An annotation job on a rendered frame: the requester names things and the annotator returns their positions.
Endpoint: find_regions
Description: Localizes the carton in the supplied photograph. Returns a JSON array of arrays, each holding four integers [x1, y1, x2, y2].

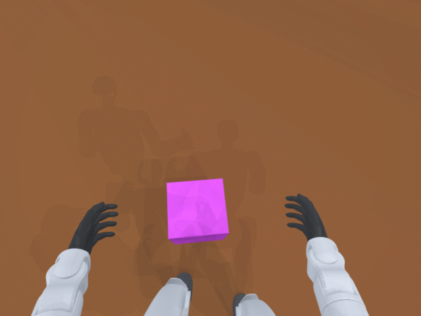
[[166, 178, 229, 244]]

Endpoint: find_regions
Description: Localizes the robot right hand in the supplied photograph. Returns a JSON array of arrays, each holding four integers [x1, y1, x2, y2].
[[285, 194, 328, 241]]

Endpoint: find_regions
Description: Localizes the robot right thigh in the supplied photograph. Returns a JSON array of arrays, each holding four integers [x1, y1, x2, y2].
[[235, 300, 276, 316]]

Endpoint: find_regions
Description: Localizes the robot right forearm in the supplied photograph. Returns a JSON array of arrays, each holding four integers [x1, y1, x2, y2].
[[306, 237, 369, 316]]

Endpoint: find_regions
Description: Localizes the robot left forearm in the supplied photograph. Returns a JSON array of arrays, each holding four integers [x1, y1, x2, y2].
[[31, 248, 91, 316]]

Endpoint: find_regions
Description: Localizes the robot right shin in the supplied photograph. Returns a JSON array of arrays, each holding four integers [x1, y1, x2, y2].
[[240, 294, 258, 303]]

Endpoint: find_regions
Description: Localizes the robot left hand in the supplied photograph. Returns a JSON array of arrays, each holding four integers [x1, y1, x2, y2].
[[68, 202, 118, 254]]

